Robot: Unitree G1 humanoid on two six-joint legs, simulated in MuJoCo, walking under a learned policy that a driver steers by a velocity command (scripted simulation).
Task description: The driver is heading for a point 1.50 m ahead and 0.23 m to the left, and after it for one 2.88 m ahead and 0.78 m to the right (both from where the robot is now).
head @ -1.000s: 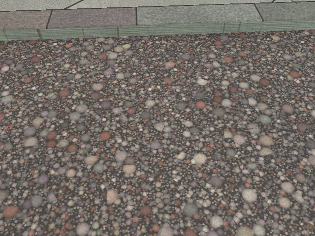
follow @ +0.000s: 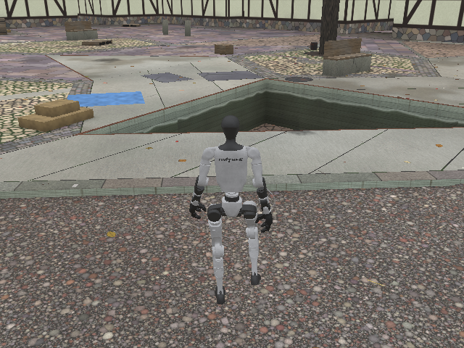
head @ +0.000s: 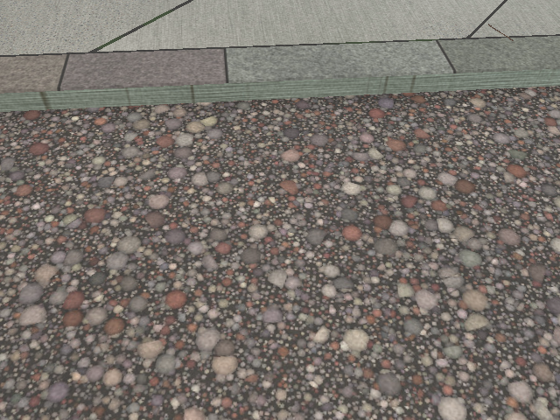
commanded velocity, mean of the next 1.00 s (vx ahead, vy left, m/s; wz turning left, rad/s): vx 0.09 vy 0.00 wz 0.00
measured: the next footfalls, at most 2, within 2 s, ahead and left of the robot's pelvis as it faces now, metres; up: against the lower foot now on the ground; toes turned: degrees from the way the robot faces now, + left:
right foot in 0.22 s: +0.29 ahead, -0.13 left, +0.00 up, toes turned -3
left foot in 0.54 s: +0.21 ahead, +0.10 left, +0.00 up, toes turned +2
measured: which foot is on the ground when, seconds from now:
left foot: down 0.00-0.24, up 0.26-0.52, down 0.54-1.00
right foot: up 0.00-0.20, down 0.22-1.00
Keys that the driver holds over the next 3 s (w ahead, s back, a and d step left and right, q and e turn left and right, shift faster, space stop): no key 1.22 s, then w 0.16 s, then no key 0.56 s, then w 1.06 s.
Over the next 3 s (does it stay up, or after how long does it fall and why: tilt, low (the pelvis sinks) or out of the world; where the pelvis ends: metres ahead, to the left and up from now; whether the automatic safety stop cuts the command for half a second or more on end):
stays up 0.78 -0.02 -0.01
